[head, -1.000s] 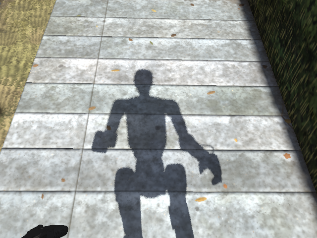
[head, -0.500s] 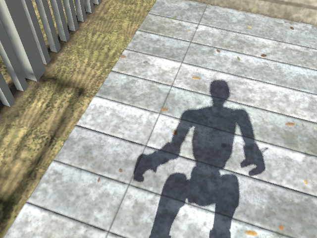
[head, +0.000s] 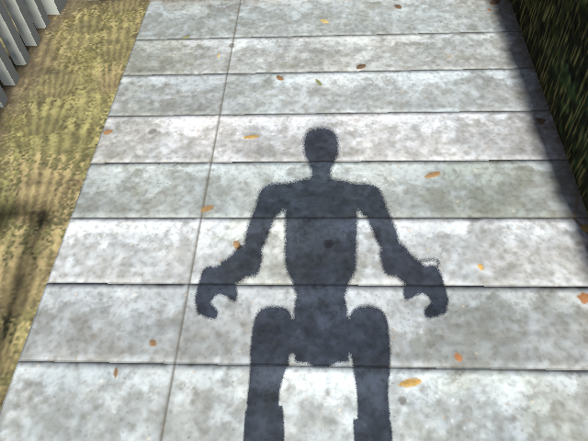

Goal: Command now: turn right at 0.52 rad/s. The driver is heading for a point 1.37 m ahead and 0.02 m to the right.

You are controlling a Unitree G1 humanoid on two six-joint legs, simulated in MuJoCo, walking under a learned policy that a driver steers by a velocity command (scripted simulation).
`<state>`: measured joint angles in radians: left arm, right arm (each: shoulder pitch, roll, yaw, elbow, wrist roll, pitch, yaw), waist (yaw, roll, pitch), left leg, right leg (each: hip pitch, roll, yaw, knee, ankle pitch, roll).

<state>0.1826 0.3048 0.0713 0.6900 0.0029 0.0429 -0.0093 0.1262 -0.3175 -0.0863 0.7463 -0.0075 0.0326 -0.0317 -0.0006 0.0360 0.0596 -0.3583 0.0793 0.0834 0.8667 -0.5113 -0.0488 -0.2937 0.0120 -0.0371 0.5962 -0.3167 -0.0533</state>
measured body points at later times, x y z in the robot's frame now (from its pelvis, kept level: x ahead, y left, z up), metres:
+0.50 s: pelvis +0.02 +0.02 +0.00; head +0.05 +0.02 +0.45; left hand +0.25 +0.25 -0.09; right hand +0.08 -0.30 -0.09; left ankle +0.06 +0.13 -0.73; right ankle +0.00 -0.09 -0.73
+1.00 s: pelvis +0.11 -0.02 +0.01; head +0.12 -0.03 +0.46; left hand +0.19 +0.26 -0.09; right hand +0.21 -0.31 -0.09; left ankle +0.16 +0.13 -0.66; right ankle +0.01 -0.12 -0.73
